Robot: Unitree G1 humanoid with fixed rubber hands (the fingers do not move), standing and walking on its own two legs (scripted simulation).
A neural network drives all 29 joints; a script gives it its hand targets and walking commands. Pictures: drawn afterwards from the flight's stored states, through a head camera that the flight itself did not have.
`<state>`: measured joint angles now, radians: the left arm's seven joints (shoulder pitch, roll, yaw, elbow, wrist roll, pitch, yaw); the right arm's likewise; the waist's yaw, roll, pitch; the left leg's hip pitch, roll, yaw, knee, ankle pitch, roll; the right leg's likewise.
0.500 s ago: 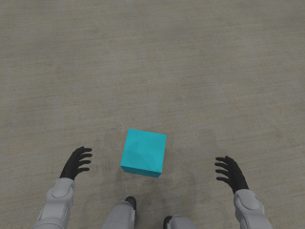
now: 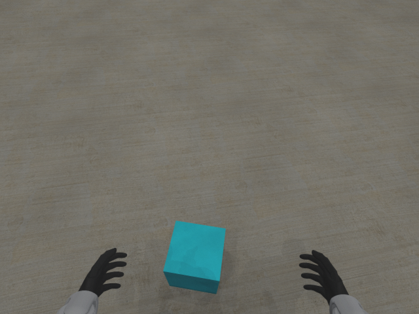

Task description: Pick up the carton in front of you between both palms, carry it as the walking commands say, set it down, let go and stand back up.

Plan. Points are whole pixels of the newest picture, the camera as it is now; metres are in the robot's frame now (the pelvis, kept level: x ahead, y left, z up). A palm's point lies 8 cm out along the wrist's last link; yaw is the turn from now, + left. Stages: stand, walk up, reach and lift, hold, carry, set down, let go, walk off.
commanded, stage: let go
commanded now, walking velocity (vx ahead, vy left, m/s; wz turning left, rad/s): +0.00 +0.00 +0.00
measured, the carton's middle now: (196, 258) +0.39 +0.06 -0.65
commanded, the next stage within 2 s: stand in 0.12 s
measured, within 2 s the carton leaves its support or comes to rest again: neither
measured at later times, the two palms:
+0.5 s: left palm (58, 304) +0.14 +0.30 -0.09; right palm (359, 307) +0.15 -0.28 -0.09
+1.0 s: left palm out of the picture +0.11 +0.31 -0.10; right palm out of the picture +0.12 -0.28 -0.09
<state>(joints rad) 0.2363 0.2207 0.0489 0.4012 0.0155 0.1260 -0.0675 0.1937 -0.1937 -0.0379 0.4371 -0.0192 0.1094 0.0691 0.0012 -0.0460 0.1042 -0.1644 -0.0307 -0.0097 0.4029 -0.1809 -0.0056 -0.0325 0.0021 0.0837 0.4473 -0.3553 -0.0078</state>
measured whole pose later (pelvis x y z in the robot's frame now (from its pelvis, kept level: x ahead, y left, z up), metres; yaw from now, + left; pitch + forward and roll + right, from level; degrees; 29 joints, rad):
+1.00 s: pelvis +0.01 +0.01 +0.00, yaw +0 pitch -2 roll +0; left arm 0.24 0.36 0.03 0.79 0.03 0.01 0.03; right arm 0.12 -0.34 -0.03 0.92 -0.03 -0.01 -0.02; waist 0.00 -0.02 0.01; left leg -0.23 -0.01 -0.01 0.49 -0.23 0.01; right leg -0.05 0.02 0.09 0.43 -0.35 0.01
